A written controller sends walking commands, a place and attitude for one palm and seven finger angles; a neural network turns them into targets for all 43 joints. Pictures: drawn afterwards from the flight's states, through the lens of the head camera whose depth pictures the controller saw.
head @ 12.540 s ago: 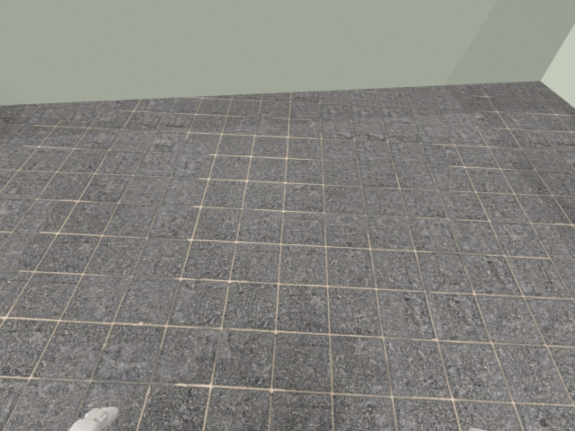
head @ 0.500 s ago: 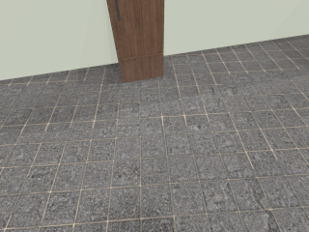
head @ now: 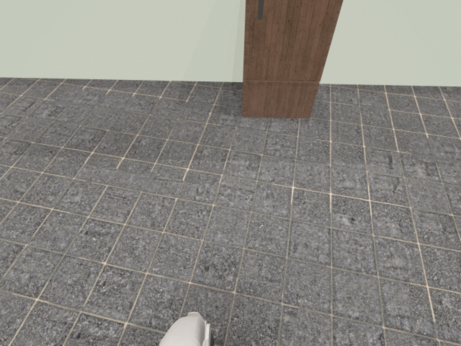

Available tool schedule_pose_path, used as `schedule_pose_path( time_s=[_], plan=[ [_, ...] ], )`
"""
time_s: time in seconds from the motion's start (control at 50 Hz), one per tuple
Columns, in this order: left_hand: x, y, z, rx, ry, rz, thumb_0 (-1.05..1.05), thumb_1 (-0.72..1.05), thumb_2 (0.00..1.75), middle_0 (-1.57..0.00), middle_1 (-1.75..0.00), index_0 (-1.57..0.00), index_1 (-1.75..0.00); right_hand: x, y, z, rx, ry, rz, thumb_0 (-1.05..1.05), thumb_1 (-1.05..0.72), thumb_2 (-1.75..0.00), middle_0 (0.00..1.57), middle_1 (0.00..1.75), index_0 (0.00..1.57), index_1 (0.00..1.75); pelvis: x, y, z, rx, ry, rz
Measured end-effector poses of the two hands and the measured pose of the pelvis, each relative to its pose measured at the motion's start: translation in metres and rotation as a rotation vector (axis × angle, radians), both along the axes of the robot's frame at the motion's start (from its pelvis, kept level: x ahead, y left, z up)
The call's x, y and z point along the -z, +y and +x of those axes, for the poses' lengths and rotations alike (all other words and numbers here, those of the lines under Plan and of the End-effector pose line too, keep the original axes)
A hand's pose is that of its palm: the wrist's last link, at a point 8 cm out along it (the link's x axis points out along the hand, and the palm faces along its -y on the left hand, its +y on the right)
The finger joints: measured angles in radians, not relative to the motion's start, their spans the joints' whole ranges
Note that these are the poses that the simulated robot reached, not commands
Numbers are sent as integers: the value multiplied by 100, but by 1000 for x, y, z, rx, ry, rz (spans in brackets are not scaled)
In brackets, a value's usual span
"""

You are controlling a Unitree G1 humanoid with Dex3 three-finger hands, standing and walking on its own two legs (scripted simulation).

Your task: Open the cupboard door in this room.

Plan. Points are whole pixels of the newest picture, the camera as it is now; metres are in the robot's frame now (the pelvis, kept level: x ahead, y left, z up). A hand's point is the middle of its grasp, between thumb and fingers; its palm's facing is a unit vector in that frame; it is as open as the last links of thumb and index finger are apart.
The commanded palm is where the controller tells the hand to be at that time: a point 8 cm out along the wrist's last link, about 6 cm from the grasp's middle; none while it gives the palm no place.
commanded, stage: turn or walk to find it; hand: left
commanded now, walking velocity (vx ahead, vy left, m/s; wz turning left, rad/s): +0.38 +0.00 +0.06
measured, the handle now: out of the picture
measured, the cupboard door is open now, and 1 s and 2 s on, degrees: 0 0 0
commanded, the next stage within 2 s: stand and wait in 0.36 s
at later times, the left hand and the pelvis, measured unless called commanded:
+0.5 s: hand (156, 241) +0.33 +0.22 -0.14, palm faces +0.00 -0.98 -0.18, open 7.4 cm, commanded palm none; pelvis +0.20 +0.04 +0.01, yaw +0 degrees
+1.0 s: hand (165, 251) +0.33 +0.21 -0.17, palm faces +0.06 -0.98 -0.18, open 7.3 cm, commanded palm none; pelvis +0.29 +0.03 +0.00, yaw +0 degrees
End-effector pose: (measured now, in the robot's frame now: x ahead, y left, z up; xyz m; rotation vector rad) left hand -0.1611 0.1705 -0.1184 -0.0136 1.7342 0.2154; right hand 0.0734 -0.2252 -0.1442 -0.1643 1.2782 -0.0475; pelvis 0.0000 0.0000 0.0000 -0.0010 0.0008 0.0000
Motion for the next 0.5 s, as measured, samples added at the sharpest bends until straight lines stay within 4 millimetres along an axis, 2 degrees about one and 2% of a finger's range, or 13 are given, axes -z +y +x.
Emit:
schedule_pose_path(
  time_s=[0.04,0.08,0.12,0.16,0.2,0.26,0.34,0.42,0.5],
  plan=[
    [6,6,9,-17,43,-20,1,91,90,-21,-30,-20,-30,3,17,44,-30,-59,-3,1,-91,-89,19,30,20,30,8,11,21,-3,3,-1],
    [15,17,26,-22,71,-38,1,91,90,-21,-30,-20,-30,5,32,81,-42,-128,-12,1,-91,-89,19,30,20,30,16,23,42,-11,0,0],
    [21,33,57,-8,46,-37,1,91,90,-21,-30,-20,-30,1,43,104,-33,-176,-14,1,-91,-89,19,30,20,30,16,33,57,-5,-13,-3],
    [25,53,103,25,-29,-17,1,91,90,-21,-30,-20,-30,-7,50,114,-4,-194,-15,0,-91,-89,20,30,20,30,10,40,73,10,-26,-7],
    [28,74,158,68,-135,8,1,91,90,-21,-30,-20,-30,-15,52,117,35,-197,-22,0,-91,-89,20,30,20,30,2,44,87,15,-37,-8],
    [27,99,246,125,-314,49,1,91,90,-20,-30,-20,-30,-30,40,122,86,-217,-73,-3,-95,-89,20,30,21,30,-6,48,108,14,-45,-5],
    [13,115,350,155,-526,87,1,92,90,-20,-30,-19,-30,-33,32,114,102,-137,-100,-3,-94,-89,20,30,21,30,-12,50,138,8,-45,2],
    [-3,115,427,186,-640,96,0,92,90,-20,-30,-19,-30,-27,33,99,140,-25,-91,-2,-93,-89,20,30,20,30,-14,49,170,5,-38,6],
    [-8,103,483,234,-666,91,0,92,90,-20,-30,-19,-30,-20,41,84,178,97,-60,0,-92,-89,20,30,20,30,-13,42,200,3,-33,7]
  ],
)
